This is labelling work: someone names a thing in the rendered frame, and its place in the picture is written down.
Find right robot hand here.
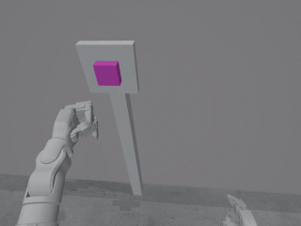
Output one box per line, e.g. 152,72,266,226
223,194,258,226

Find left robot hand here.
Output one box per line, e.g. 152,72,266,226
52,101,99,147

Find button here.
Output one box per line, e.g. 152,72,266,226
93,61,122,86

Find left robot forearm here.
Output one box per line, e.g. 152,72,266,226
15,138,73,226

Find panel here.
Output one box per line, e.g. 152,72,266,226
75,40,143,196

